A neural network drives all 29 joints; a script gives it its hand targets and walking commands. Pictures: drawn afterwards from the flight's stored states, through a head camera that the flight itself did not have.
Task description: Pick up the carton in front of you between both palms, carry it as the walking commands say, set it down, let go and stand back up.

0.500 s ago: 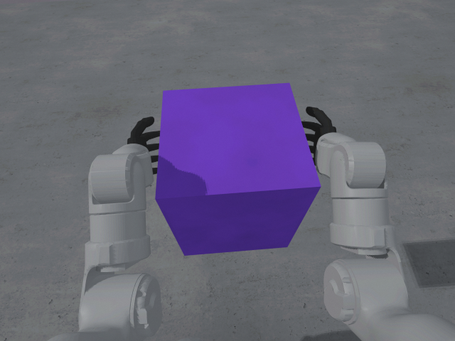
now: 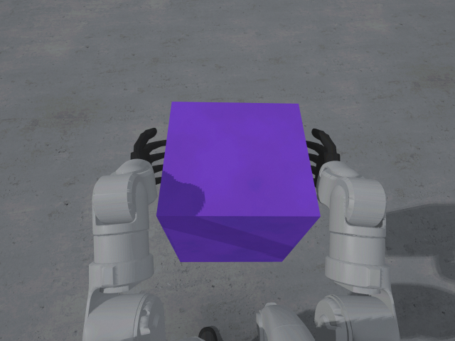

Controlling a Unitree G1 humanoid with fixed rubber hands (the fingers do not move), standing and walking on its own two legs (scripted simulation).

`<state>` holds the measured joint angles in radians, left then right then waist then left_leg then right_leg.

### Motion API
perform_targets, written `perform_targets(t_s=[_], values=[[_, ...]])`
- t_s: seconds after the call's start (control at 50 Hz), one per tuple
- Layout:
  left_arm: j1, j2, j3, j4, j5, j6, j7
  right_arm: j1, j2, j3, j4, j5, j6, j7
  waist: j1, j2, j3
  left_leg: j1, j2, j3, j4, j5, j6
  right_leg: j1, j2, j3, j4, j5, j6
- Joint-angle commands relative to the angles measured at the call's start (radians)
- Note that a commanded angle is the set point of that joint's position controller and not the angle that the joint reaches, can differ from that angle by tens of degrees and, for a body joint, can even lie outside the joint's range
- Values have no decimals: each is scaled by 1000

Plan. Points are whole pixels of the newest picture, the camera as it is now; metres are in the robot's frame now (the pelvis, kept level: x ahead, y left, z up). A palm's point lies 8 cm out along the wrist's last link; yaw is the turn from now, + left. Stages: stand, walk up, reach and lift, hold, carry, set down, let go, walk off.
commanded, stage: carry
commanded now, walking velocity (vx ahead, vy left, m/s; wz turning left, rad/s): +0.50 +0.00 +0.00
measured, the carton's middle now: (233, 191) +0.36 -0.02 +0.00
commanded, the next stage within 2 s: none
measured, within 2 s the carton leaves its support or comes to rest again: neither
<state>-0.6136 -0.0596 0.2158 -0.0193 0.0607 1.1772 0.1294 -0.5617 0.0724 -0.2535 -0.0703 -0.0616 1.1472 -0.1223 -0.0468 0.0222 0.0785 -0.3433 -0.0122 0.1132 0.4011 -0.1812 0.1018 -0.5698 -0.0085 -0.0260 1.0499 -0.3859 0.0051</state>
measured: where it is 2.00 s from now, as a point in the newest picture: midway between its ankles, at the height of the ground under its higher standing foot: (209, 150)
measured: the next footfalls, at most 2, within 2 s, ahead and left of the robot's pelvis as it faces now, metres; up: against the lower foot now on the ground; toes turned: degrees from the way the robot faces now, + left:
right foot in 0.24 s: +0.34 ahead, -0.11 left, +0.00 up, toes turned -8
left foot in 0.70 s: +0.64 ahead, +0.13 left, +0.00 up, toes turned +13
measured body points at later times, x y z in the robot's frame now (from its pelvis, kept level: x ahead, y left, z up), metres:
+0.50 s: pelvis +0.33 -0.03 +0.00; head +0.31 -0.04 +0.45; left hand +0.58 +0.14 +0.08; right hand +0.62 -0.16 +0.08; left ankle +0.37 +0.12 -0.70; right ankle +0.30 -0.11 -0.75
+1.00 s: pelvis +0.64 +0.03 +0.01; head +0.64 +0.05 +0.46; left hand +0.91 +0.18 +0.07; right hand +0.91 -0.12 +0.08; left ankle +0.60 +0.12 -0.75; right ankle +0.71 -0.11 -0.70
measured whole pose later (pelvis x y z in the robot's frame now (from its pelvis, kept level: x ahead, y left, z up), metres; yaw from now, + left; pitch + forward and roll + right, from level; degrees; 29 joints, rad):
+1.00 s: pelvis +0.64 +0.03 +0.01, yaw +0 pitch +5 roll -1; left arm -0.12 -0.13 0.08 -0.34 0.12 1.21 0.09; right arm -0.12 0.13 -0.10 -0.33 -0.10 1.17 -0.08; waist -0.03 -0.01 -0.11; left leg -0.16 0.04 0.22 0.29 -0.21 0.04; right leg -0.57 -0.11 -0.11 0.75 -0.21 0.01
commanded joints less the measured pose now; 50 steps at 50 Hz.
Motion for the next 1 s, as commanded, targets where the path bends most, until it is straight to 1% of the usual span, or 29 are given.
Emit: perform_targets(t_s=[0.0, 0.08, 0.16, 0.2, 0.22, 0.24, 0.26, 0.28, 0.3, 0.32, 0.34, 0.36, 0.38, 0.44, 0.54, 0.62, 0.66, 0.68, 0.7, 0.72, 0.74, 0.76, 0.78, 0.8, 0.82, 0.84, 0.88, 0.92, 0.98], values=[[-496, -1034, -706, -116, -293, -44, -184, -666, 1075, 810, -135, 478, 13, 273, 14, 94, -624, 652, 270, -270, -28, 724, 57, -118, -5, -34, -159, 38, 14], [-361, -1008, -740, -191, -255, -39, -186, -477, 1031, 806, -150, 436, 25, 298, 16, 125, -545, 602, 225, -154, -54, 762, 30, -57, 11, -100, -383, 222, 14], [-230, -1001, -792, -250, -277, -8, -220, -262, 980, 792, -162, 363, 41, 304, 13, 146, -457, 565, 188, -51, -39, 798, -3, 70, 39, -179, -619, 388, 9], [-168, -1000, -811, -264, -293, 5, -244, -181, 960, 801, -178, 336, 46, 305, 32, 133, -482, 470, 176, 18, 109, 808, -37, 318, 58, -226, -720, 439, -12], [-134, -999, -816, -268, -299, 10, -257, -155, 949, 808, -188, 325, 48, 305, 44, 105, -518, 347, 161, 39, 209, 674, -60, 505, 21, -198, -697, 399, -28], [-92, -1002, -813, -264, -306, 17, -269, -151, 929, 812, -205, 317, 53, 307, 67, -7, -570, 160, 142, 42, 408, 318, -78, 692, -159, 28, -657, 383, -66], [-80, -990, -798, -231, -300, 14, -279, -162, 949, 825, -228, 331, 67, 306, 76, -238, -596, -196, 28, 8, 672, -52, -107, 921, -378, 424, -669, 315, -235], [-38, -1006, -794, -237, -315, 15, -285, -145, 952, 833, -238, 334, 68, 310, 75, -249, -533, -351, -1, -64, 820, -316, -96, 881, -414, 539, -763, 308, -287], [-42, -1025, -805, -272, -330, 16, -291, -131, 976, 833, -240, 334, 63, 311, 72, -188, -495, -387, 56, -112, 863, -307, -77, 820, -397, 459, -772, 325, -271], [-74, -1041, -821, -303, -348, 16, -295, -135, 990, 836, -251, 339, 57, 312, 69, -93, -475, -366, 91, -128, 826, -242, -72, 744, -369, 380, -788, 352, -238], [-103, -1049, -834, -334, -367, 15, -300, -125, 1000, 840, -259, 341, 52, 310, 63, -49, -443, -341, 122, -126, 753, -191, -77, 665, -354, 303, -814, 356, -201], [-119, -1048, -843, -356, -380, 15, -302, -113, 1012, 842, -258, 341, 50, 307, 58, -52, -432, -289, 137, -119, 667, -165, -87, 597, -328, 230, -845, 294, -170], [-115, -1043, -848, -369, -390, 16, -305, -93, 1015, 843, -257, 337, 47, 302, 58, -75, -427, -248, 127, -91, 599, -145, -98, 555, -306, 167, -867, 255, -157], [-63, -1007, -848, -376, -394, 21, -314, -36, 1005, 849, -254, 321, 43, 287, 58, -131, -391, -229, 116, -33, 398, -76, -128, 529, -274, 71, -913, 199, -158], [0, -950, -828, -376, -376, 30, -313, -14, 962, 863, -285, 325, 55, 277, 67, -160, -317, -226, 91, 50, 183, 90, -122, 565, -233, -41, -888, 393, -125], [7, -902, -811, -352, -349, 44, -300, -42, 909, 862, -289, 341, 76, 279, 73, -177, -267, -188, 80, 78, 109, 122, -101, 603, -227, -78, -828, 458, -103], [-2, -889, -808, -340, -344, 51, -294, -33, 894, 850, -269, 341, 84, 281, 58, -161, -300, -24, 36, 145, 55, 84, -85, 577, -204, -133, -678, 585, -75], [-4, -885, -808, -337, -342, 55, -292, -19, 889, 841, -252, 338, 86, 282, 43, -121, -359, 167, 3, 175, 55, 26, -78, 500, -168, -185, -521, 643, -49], [-12, -874, -809, -335, -339, 60, -292, -7, 883, 829, -231, 331, 86, 285, 22, -37, -428, 383, 116, 6, 21, -59, -54, 337, -131, -205, -324, 506, -7], [-60, -891, -822, -363, -355, 70, -293, -4, 884, 811, -196, 314, 76, 287, 7, 244, -516, 576, 359, -454, -84, -162, 90, 75, -22, -182, 2, 265, 46], [-67, -912, -827, -355, -361, 68, -299, 9, 923, 814, -195, 327, 72, 289, 15, 300, -491, 613, 421, -600, -167, 10, 134, -106, 26, -89, 150, -101, 33], [-67, -952, -831, -340, -367, 59, -303, -11, 950, 824, -224, 340, 67, 290, 16, 211, -486, 582, 418, -515, -132, 131, 133, -142, -31, -11, 252, -106, 5], [-67, -980, -827, -343, -372, 46, -306, -28, 990, 836, -239, 349, 59, 292, 18, 109, -497, 534, 400, -437, -110, 193, 108, -137, -73, 14, 250, -64, -12], [-63, -1007, -833, -347, -371, 34, -307, -49, 1022, 848, -260, 358, 49, 296, 26, 31, -479, 456, 382, -358, -127, 188, 68, -109, -112, 32, 178, -2, -21], [-59, -1020, -840, -357, -366, 24, -305, -65, 1044, 860, -278, 366, 40, 299, 35, 38, -472, 396, 362, -291, -155, 124, 35, -71, -128, 32, 95, 43, -21], [-52, -1026, -846, -368, -359, 14, -301, -67, 1054, 869, -289, 373, 33, 303, 37, 63, -470, 362, 343, -238, -181, 79, 22, -38, -120, 7, 32, 74, -16], [-22, -1044, -851, -372, -351, 1, -291, -46, 1041, 876, -304, 381, 28, 308, 37, 103, -446, 322, 320, -170, -231, 1, 25, -15, -112, -30, -92, 105, -3], [6, -1029, -850, -389, -337, -4, -280, -27, 1016, 880, -324, 388, 28, 313, 34, 108, -414, 330, 311, -125, -257, -1, 36, -22, -108, -63, -237, 154, 12], [18, -988, -847, -421, -333, 3, -270, -20, 962, 879, -357, 392, 37, 310, 30, 113, -367, 348, 283, -55, -241, 100, 23, -2, -88, -118, -416, 245, 12]])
